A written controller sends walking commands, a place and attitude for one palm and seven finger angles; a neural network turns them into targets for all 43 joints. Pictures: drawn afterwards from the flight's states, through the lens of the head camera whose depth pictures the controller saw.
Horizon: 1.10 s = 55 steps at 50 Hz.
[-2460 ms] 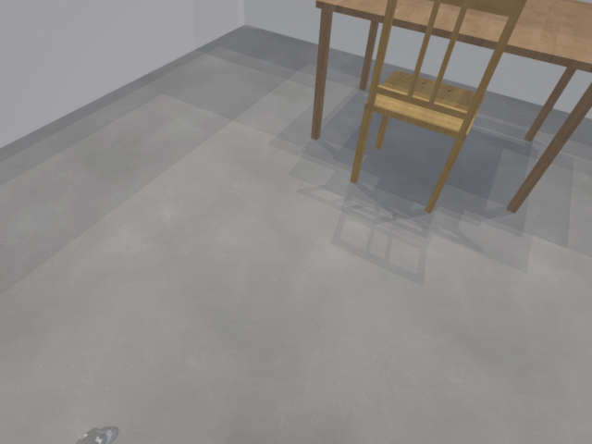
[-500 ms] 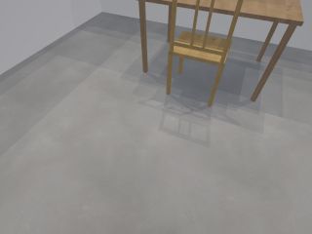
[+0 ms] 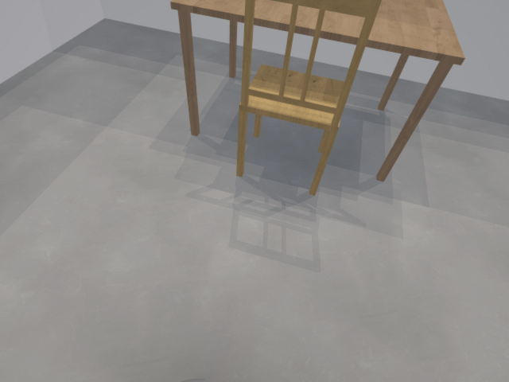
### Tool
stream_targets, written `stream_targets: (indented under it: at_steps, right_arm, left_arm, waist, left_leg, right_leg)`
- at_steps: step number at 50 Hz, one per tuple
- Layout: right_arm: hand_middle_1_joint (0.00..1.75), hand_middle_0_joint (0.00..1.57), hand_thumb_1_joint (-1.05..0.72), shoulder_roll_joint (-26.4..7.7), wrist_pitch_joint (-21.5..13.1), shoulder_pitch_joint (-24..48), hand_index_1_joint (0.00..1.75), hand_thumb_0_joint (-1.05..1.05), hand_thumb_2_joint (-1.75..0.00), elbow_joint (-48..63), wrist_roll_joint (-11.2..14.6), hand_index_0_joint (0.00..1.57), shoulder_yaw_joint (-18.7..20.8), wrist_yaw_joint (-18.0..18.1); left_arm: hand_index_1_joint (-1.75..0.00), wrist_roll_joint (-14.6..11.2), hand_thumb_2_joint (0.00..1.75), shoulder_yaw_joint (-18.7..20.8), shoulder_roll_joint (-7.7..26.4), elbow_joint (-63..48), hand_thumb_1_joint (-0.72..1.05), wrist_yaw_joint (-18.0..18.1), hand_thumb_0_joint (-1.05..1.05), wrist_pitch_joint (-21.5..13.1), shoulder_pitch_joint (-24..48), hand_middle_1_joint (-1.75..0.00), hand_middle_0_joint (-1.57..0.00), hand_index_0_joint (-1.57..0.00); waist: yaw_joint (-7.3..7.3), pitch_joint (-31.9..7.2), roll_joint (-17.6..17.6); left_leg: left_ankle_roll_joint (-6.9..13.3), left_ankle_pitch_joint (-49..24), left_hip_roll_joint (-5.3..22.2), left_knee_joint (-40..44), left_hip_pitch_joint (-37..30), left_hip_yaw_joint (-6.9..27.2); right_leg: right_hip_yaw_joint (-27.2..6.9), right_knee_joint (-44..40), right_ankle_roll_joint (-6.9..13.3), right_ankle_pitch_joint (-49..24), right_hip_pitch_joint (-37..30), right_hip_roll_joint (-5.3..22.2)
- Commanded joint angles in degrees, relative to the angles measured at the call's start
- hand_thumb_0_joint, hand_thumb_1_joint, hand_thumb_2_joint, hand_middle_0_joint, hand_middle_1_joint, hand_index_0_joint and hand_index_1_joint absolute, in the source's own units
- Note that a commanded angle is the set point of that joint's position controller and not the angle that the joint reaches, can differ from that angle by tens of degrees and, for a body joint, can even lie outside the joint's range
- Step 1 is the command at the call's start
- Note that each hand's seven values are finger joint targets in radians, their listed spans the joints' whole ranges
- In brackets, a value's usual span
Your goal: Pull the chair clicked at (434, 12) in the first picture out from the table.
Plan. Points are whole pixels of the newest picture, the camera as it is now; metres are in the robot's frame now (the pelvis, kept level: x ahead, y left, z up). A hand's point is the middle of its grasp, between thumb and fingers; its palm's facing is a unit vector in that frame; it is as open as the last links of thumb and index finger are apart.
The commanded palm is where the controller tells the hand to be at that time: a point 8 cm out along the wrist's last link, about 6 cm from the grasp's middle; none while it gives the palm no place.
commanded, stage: walk to a spot facing it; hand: left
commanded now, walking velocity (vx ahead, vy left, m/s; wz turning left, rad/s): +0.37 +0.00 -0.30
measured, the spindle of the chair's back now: (287, 54) +1.18 -0.03 -0.05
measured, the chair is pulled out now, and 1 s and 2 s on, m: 0.00 0.00 0.00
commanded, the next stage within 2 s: turn to face it in 0.64 s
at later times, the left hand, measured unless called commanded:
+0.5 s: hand (221, 281) +0.34 +0.09 -0.16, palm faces -0.16 -0.97 -0.17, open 7.4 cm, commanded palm none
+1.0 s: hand (204, 257) +0.40 +0.14 -0.18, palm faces -0.07 -0.99 -0.13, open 7.4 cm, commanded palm none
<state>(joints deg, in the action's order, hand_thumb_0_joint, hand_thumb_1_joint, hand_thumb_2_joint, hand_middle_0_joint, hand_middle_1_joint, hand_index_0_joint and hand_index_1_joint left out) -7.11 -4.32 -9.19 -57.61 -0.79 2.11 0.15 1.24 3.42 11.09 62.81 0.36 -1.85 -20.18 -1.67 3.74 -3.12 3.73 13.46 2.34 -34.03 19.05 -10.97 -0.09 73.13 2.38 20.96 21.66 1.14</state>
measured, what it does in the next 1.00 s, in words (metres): walks ahead: right foot, then left foot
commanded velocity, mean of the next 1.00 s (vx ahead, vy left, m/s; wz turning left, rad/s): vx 0.24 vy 0.00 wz -0.11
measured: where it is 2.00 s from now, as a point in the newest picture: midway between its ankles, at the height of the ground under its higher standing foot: (279, 275)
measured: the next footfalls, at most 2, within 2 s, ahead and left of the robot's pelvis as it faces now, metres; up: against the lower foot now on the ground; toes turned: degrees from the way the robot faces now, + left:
right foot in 0.42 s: +0.29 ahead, -0.17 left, +0.00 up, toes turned -17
left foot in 0.84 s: +0.50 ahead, +0.05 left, +0.00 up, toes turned +4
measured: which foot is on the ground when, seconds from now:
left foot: down 0.00-0.44, up 0.46-0.82, down 0.84-1.00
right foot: up 0.00-0.40, down 0.42-0.84, up 0.86-1.00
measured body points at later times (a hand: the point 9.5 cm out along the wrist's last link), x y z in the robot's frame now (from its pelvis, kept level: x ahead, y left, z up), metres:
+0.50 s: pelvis +0.21 -0.06 +0.00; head +0.24 -0.07 +0.45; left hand +0.34 +0.14 -0.15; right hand +0.07 -0.25 -0.15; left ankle +0.10 +0.08 -0.66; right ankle +0.25 -0.16 -0.73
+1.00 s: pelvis +0.39 -0.03 +0.01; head +0.42 +0.00 +0.46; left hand +0.40 +0.19 -0.17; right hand +0.45 -0.27 -0.12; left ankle +0.46 +0.05 -0.73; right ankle +0.33 -0.16 -0.66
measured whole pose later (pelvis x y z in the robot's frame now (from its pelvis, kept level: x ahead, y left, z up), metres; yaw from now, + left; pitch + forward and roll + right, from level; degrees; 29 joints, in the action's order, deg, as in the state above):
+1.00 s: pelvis +0.39 -0.03 +0.01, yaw -8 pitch -2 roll -2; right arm -7.6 -3.4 -8.9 -57.7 -0.7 1.6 1.5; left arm 0.6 2.2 9.9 63.7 0.9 0.0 -17.8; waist -1.3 3.7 -2.8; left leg 3.1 12.7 4.8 -31.0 16.8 -11.8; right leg 4.4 59.7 -1.1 27.0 21.0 3.7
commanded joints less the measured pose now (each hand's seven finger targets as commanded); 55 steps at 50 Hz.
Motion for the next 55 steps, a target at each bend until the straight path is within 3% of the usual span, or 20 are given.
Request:
stream_targets:
  at_steps: [1, 4, 14, 17, 19, 20, 21, 22, 23, 25, 29, 37, 39, 40, 41, 42, 43, 47, 49, 55]
  right_arm:
    - [0.30, 0.20, -0.90, -5.9, -1.0, -7.9, 0.30, 0.00, -0.90, -1.1, -0.3, 0.20, 0.8, 0.8]
    - [0.30, 0.20, -0.90, -7.0, -1.4, -8.6, 0.30, 0.00, -0.90, -0.9, -0.4, 0.20, 1.4, 0.9]
    - [0.30, 0.20, -0.90, -9.2, -0.8, -19.0, 0.30, 0.00, -0.90, -5.0, -0.9, 0.20, 2.0, 0.7]
    - [0.30, 0.20, -0.90, -9.5, -0.3, -20.1, 0.30, 0.00, -0.90, -5.8, -1.1, 0.20, 2.0, 0.6]
    - [0.30, 0.20, -0.90, -9.6, -0.1, -19.1, 0.30, 0.00, -0.90, -5.8, -0.8, 0.20, 1.7, 0.7]
    - [0.30, 0.20, -0.90, -9.1, -0.2, -18.0, 0.30, 0.00, -0.90, -5.5, -0.2, 0.20, 1.6, 0.2]
    - [0.30, 0.20, -0.90, -5.6, -0.7, -19.5, 0.30, 0.00, -0.90, -3.6, 0.5, 0.20, 0.8, -0.2]
    - [0.30, 0.20, -0.90, -6.6, -0.4, -15.1, 0.30, 0.00, -0.90, -1.4, 0.6, 0.20, 0.7, -0.1]
    - [0.30, 0.20, -0.90, -6.7, -0.2, -12.1, 0.30, 0.00, -0.90, -1.4, 0.5, 0.20, 1.4, 0.2]
    - [0.30, 0.20, -0.90, -5.1, 0.5, -8.8, 0.30, 0.00, -0.90, -1.4, 0.0, 0.20, 1.4, -0.1]
    - [0.30, 0.20, -0.90, -2.3, 3.1, -14.7, 0.30, 0.00, -0.90, -3.4, -0.8, 0.20, 1.6, -0.3]
    - [0.30, 0.20, -0.90, -2.9, 2.1, -4.4, 0.30, 0.00, -0.90, 1.2, -0.4, 0.20, 1.2, -1.9]
    - [0.30, 0.20, -0.90, -3.8, 1.6, -5.8, 0.30, 0.00, -0.90, 0.4, -0.6, 0.20, 0.9, -1.5]
    - [0.30, 0.20, -0.90, -5.1, 1.3, -10.2, 0.30, 0.00, -0.90, -0.9, -0.8, 0.20, 1.2, -1.2]
    - [0.30, 0.20, -0.90, -8.9, 0.9, -16.0, 0.30, 0.00, -0.90, -2.3, -1.1, 0.20, 1.8, -0.6]
    - [0.30, 0.20, -0.90, -15.4, 0.8, -20.9, 0.30, 0.00, -0.90, -2.8, -1.3, 0.20, 2.9, 0.2]
    - [0.30, 0.20, -0.90, -16.2, 1.6, -21.3, 0.30, 0.00, -0.90, -3.0, -0.6, 0.20, 2.5, 0.8]
    - [0.30, 0.20, -0.90, -8.9, 1.1, -7.6, 0.30, 0.00, -0.90, -0.7, -0.5, 0.20, 0.0, 1.8]
    - [0.30, 0.20, -0.90, -9.1, 1.2, -5.3, 0.30, 0.00, -0.90, -0.7, -0.4, 0.20, -0.1, 1.8]
    - [0.30, 0.20, -0.90, -10.3, 2.5, -6.4, 0.30, 0.00, -0.90, -1.2, -0.9, 0.20, 1.7, 1.2]
  left_arm:
    - [-0.30, 0.8, 0.90, 0.3, -1.1, -3.1, 0.90, -1.0, 0.00, 1.4, -4.9, -0.30, -0.20, -0.20]
    - [-0.30, 0.9, 0.90, 0.9, -0.6, -5.1, 0.90, -1.4, 0.00, 2.2, -1.8, -0.30, -0.20, -0.20]
    - [-0.30, 0.6, 0.90, 0.2, 0.0, -11.3, 0.90, -2.3, 0.00, 1.2, 16.8, -0.30, -0.20, -0.20]
    - [-0.30, 0.5, 0.90, 0.1, 0.6, -10.9, 0.90, -2.2, 0.00, 0.3, 16.1, -0.30, -0.20, -0.20]
    - [-0.30, 0.8, 0.90, 0.8, 2.3, -7.6, 0.90, -1.9, 0.00, -0.6, 6.6, -0.30, -0.20, -0.20]
    - [-0.30, 1.1, 0.90, 1.7, 5.6, -4.6, 0.90, -1.5, 0.00, -1.4, -2.4, -0.30, -0.20, -0.20]
    - [-0.30, 1.0, 0.90, 3.6, 12.8, -2.8, 0.90, -0.6, 0.00, -1.9, -9.4, -0.30, -0.20, -0.20]
    - [-0.30, -0.5, 0.90, 3.9, 15.5, -1.9, 0.90, -0.1, 0.00, -1.7, -12.6, -0.30, -0.20, -0.20]
    - [-0.30, -0.6, 0.90, 3.8, 14.1, -2.1, 0.90, 0.2, 0.00, -1.3, -8.7, -0.30, -0.20, -0.20]
    - [-0.30, -0.5, 0.90, 2.0, 8.8, -3.5, 0.90, 0.2, 0.00, -1.7, -1.3, -0.30, -0.20, -0.20]
    - [-0.30, 0.3, 0.90, 0.7, 3.2, -4.5, 0.90, 0.5, 0.00, -2.6, 3.7, -0.30, -0.20, -0.20]
    - [-0.30, 0.5, 0.90, 0.6, 6.4, -2.4, 0.90, 0.4, 0.00, -2.8, 0.9, -0.30, -0.20, -0.20]
    - [-0.30, 0.2, 0.90, 0.5, 6.6, -2.0, 0.90, 0.5, 0.00, -2.3, 0.3, -0.30, -0.20, -0.20]
    - [-0.30, 0.0, 0.90, 0.3, 6.2, -1.8, 0.90, 0.6, 0.00, -2.0, 0.2, -0.30, -0.20, -0.20]
    - [-0.30, -0.4, 0.90, -0.1, 4.6, -1.9, 0.90, 0.6, 0.00, -1.7, -1.7, -0.30, -0.20, -0.20]
    - [-0.30, -1.1, 0.90, -0.6, 1.6, -2.5, 0.90, 0.4, 0.00, -1.3, -4.2, -0.30, -0.20, -0.20]
    - [-0.30, -1.0, 0.90, -0.8, 2.2, -3.5, 0.90, 0.6, 0.00, -1.1, -2.9, -0.30, -0.20, -0.20]
    - [-0.30, -0.5, 0.90, -0.9, 1.0, -1.9, 0.90, 0.5, 0.00, 0.5, 1.1, -0.30, -0.20, -0.20]
    - [-0.30, -0.7, 0.90, -1.2, -0.8, -1.5, 0.90, 0.4, 0.00, 1.6, -1.5, -0.30, -0.20, -0.20]
    - [-0.30, 0.4, 0.90, -0.9, -1.4, -3.0, 0.90, -0.1, 0.00, 2.4, 1.2, -0.30, -0.20, -0.20]
  waist:
    - [-0.59, 0.8, 8.9]
    - [-0.87, 1.8, 7.5]
    - [5.16, 3.7, 7.6]
    - [4.89, 2.3, 9.3]
    - [0.11, -3.4, 7.4]
    - [-4.00, -9.0, 4.1]
    - [-5.69, -16.9, -10.0]
    - [-6.27, -17.1, -11.0]
    - [-5.32, -12.0, -4.5]
    - [-1.86, -4.2, 0.4]
    - [3.88, -0.1, -1.9]
    - [1.44, 0.8, -2.4]
    - [2.27, 0.4, -1.0]
    - [4.21, -1.8, 1.5]
    - [5.67, -7.0, 8.8]
    - [6.35, -12.4, 22.5]
    - [6.42, -14.3, 23.1]
    - [2.38, -2.7, 11.4]
    - [0.89, -4.6, 11.3]
    - [2.64, -3.0, 10.4]
  left_leg:
    - [2.3, 5.0, 14.7, 24.7, 1.3, 13.4]
    - [3.6, 3.7, 15.4, 27.0, -1.0, 10.8]
    - [4.2, -9.8, 16.9, 23.8, -17.5, 3.5]
    - [3.1, -17.9, 16.7, 18.6, -19.1, 1.6]
    - [0.7, -30.1, 14.2, 4.8, -17.6, -2.3]
    - [-1.5, -26.8, 12.3, -7.9, -8.8, -4.3]
    - [-4.5, 0.1, 5.5, -26.1, 8.9, -6.5]
    - [-4.6, 19.6, 1.6, -38.5, 17.0, 1.1]
    - [-3.7, 16.2, 4.4, -42.7, 19.4, 6.2]
    - [-4.0, 8.0, 7.8, -40.2, 18.0, 8.5]
    - [-5.2, 2.0, 8.2, -31.6, 11.6, 7.9]
    - [-4.1, -1.9, 5.4, -6.7, 7.9, 5.1]
    - [-3.8, -3.2, 3.3, -1.1, 2.4, 2.9]
    - [-3.7, -7.6, 2.5, 3.5, -5.4, 3.0]
    - [-2.2, -18.9, 6.3, 5.9, -16.6, 7.4]
    - [3.4, -33.7, 20.0, 8.2, -26.5, 22.6]
    - [7.9, -36.6, 25.0, 12.9, -25.0, 26.9]
    - [4.5, -34.6, 18.9, 15.5, -8.6, 12.4]
    - [3.5, -32.7, 16.5, 15.9, -7.8, 7.3]
    - [4.6, 2.0, 17.3, 21.3, -6.1, 10.0]
  right_leg:
    - [-1.5, -0.8, -1.3, -6.4, 7.3, 5.0]
    - [-1.5, -4.2, -2.5, -11.4, 12.6, 6.5]
    - [5.7, -33.3, -2.5, -10.8, 13.5, 5.8]
    - [8.3, -38.1, -0.8, -7.8, 7.4, 3.0]
    - [10.7, -44.4, 1.0, -9.7, -7.6, -0.4]
    - [5.6, -44.8, 3.4, -11.2, -22.5, 3.2]
    - [-16.5, -48.0, 9.3, -12.3, -39.0, 19.2]
    - [-28.7, -54.8, 13.1, -18.6, -39.8, 25.6]
    - [-23.7, -55.8, 13.4, -14.2, -34.6, 25.0]
    - [-15.0, -58.2, 8.5, -13.5, -19.5, 20.6]
    - [-1.1, -62.4, 5.7, -13.5, -6.1, 15.7]
    - [3.5, -59.2, 4.7, -18.0, -12.1, 15.6]
    - [4.4, -54.3, 4.0, -24.8, -13.1, 14.0]
    - [5.9, -47.0, 2.5, -27.7, -11.7, 11.9]
    - [8.2, -36.2, 0.0, -22.6, -7.1, 8.0]
    - [11.3, -21.5, -2.8, 3.2, 3.1, 0.9]
    - [6.2, -10.0, -2.8, 17.8, 4.8, -0.1]
    - [1.2, -9.5, -3.5, 6.1, 4.1, 5.7]
    - [2.3, -16.7, -4.2, 3.9, -0.1, 5.0]
    - [5.4, -27.8, -3.4, 2.0, -1.2, 3.7]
